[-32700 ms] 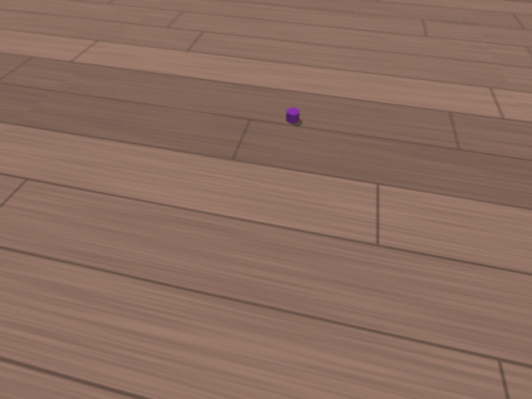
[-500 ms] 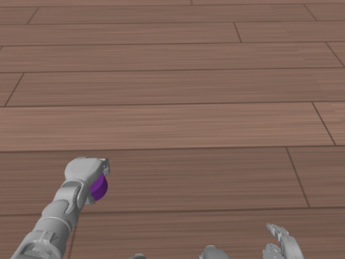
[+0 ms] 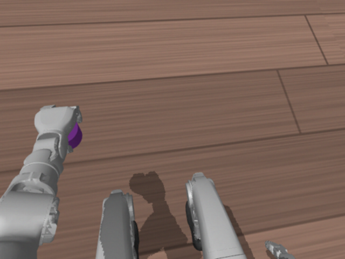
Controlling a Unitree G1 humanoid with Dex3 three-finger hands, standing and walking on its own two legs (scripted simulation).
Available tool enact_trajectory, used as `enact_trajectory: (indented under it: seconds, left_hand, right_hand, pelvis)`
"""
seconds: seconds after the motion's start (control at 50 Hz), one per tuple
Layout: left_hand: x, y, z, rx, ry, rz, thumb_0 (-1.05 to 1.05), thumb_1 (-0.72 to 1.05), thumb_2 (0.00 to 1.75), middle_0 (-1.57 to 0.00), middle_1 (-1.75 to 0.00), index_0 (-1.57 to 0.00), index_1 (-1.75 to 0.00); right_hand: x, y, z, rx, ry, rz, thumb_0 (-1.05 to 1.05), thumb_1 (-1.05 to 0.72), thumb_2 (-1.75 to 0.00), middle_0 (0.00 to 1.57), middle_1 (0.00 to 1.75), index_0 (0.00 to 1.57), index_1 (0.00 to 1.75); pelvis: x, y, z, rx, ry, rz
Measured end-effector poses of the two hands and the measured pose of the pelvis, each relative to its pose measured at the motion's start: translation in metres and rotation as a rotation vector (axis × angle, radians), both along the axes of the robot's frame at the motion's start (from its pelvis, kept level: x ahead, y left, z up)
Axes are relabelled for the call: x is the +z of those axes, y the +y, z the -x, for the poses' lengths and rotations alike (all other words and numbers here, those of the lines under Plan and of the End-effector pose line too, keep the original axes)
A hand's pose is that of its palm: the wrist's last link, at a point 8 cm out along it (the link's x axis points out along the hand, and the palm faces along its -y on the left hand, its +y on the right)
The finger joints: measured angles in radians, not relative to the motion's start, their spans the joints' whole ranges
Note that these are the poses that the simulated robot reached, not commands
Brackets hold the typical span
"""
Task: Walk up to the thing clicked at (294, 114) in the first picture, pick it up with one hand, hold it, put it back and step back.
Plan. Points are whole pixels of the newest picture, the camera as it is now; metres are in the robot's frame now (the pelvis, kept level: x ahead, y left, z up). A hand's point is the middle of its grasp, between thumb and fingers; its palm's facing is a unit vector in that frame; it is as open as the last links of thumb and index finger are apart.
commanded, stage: crouch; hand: left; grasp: from above
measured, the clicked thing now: (63, 132) +0.46 +0.23 -0.15
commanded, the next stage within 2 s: lower in 1.28 s
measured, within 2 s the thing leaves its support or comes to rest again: neither
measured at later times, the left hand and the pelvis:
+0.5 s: hand (79, 142) +0.47 +0.24 -0.28, palm faces -0.44 -0.02 -0.90, open 9.9 cm; pelvis -0.01 +0.00 -0.12, yaw -1 degrees
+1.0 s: hand (84, 142) +0.49 +0.24 -0.35, palm faces -0.45 -0.03 -0.89, open 9.9 cm; pelvis -0.02 +0.00 -0.19, yaw -2 degrees
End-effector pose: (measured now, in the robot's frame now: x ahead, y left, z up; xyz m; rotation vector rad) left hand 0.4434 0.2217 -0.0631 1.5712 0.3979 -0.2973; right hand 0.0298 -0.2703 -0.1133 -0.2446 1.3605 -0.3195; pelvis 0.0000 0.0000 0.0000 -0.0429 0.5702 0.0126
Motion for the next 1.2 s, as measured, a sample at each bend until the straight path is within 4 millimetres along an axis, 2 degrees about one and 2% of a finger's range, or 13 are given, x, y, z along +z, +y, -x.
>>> enact_trajectory:
  seconds: [0.1,0.22,0.3,0.38,0.54,0.92,1.2]
  left_hand:
    - [-0.047,0.002,-0.008,-0.005,0.037,0.023,-0.01,-0.04,0.63,-0.44,-0.86,-0.63,-0.79]
    - [-0.098,0.005,-0.017,-0.042,0.025,0.048,-0.01,-0.04,0.63,-0.44,-0.86,-0.63,-0.79]
    - [-0.125,0.009,-0.021,-0.039,0.01,0.046,-0.01,-0.04,0.63,-0.44,-0.85,-0.63,-0.79]
    - [-0.145,0.012,-0.026,-0.023,0.001,0.039,0.0,-0.05,0.64,-0.45,-0.85,-0.64,-0.78]
    - [-0.168,0.014,-0.034,0.006,0.02,0.044,0.0,-0.05,0.64,-0.45,-0.85,-0.65,-0.78]
    - [-0.216,0.013,-0.048,-0.017,0.024,0.063,-0.01,-0.06,0.64,-0.46,-0.84,-0.65,-0.77]
    - [-0.239,0.018,-0.059,-0.026,0.017,0.059,-0.01,-0.06,0.64,-0.47,-0.83,-0.66,-0.77]
  right_hand:
    - [-0.033,0.005,0.001,0.028,0.008,-0.015,0.0,-0.9,-0.9,0.21,0.3,0.21,0.3]
    - [-0.065,0.002,-0.01,0.092,0.019,-0.006,0.0,-0.9,-0.9,0.21,0.3,0.21,0.3]
    - [-0.082,-0.003,-0.018,0.131,0.028,0.001,0.0,-0.9,-0.9,0.21,0.3,0.21,0.3]
    - [-0.095,-0.006,-0.022,0.154,0.037,0.005,0.0,-0.9,-0.9,0.21,0.3,0.21,0.3]
    - [-0.112,-0.008,-0.016,0.165,0.056,-0.001,0.0,-0.91,-0.9,0.21,0.3,0.21,0.3]
    - [-0.15,-0.004,0.034,0.144,0.152,-0.01,0.0,-0.91,-0.9,0.21,0.3,0.21,0.3]
    - [-0.164,0.009,0.04,0.167,0.174,-0.024,0.0,-0.91,-0.9,0.21,0.3,0.21,0.3]
  pelvis:
    - [-0.034,0.001,0.003,0.004,0.042,0.011]
    - [-0.073,0.002,0.003,0.014,0.08,0.029]
    - [-0.093,0.002,0.004,0.02,0.091,0.037]
    - [-0.107,0.002,0.004,0.022,0.097,0.042]
    - [-0.128,0.002,0.006,0.02,0.092,0.046]
    - [-0.179,0.002,0.018,0.012,0.058,0.063]
    - [-0.199,0.007,0.016,0.008,0.054,0.088]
